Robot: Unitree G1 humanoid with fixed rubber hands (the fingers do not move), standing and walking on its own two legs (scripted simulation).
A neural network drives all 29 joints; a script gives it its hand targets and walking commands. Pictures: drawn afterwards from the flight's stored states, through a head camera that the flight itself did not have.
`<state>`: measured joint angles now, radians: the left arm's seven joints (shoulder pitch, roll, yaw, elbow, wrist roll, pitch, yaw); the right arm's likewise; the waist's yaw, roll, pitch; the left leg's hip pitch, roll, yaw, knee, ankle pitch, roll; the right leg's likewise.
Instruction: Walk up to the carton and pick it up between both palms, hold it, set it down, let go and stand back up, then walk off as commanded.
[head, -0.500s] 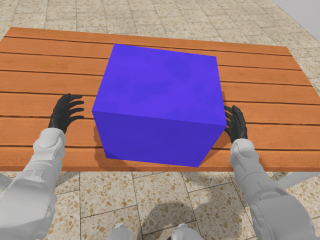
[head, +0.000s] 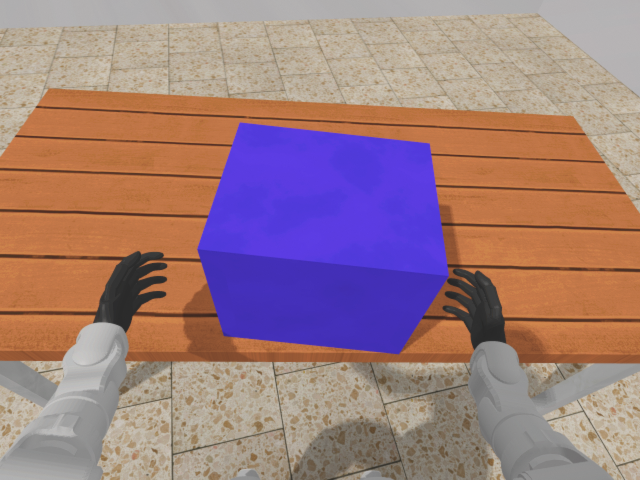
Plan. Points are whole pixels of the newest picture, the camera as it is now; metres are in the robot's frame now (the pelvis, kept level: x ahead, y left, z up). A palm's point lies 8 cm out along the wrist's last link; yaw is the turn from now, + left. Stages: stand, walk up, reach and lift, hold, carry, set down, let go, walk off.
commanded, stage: set down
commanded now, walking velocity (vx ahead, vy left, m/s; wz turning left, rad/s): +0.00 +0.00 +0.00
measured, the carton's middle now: (322, 243) +0.47 -0.01 -0.03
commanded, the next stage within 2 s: none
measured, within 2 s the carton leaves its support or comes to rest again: neither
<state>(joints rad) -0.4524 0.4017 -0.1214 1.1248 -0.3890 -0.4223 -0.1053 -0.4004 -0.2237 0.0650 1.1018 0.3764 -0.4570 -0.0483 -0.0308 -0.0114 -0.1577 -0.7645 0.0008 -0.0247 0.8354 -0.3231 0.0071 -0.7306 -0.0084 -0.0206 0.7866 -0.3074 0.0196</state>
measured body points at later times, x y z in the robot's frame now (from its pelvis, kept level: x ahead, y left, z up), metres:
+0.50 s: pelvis +0.01 -0.01 +0.02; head +0.04 +0.02 +0.47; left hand +0.30 +0.27 -0.01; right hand +0.29 -0.22 -0.01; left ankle +0.04 +0.11 -0.70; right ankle +0.04 -0.14 -0.70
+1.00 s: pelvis +0.02 +0.00 +0.03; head +0.00 +0.02 +0.48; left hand +0.24 +0.27 +0.00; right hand +0.24 -0.22 -0.01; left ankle +0.04 +0.11 -0.70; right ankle +0.04 -0.14 -0.70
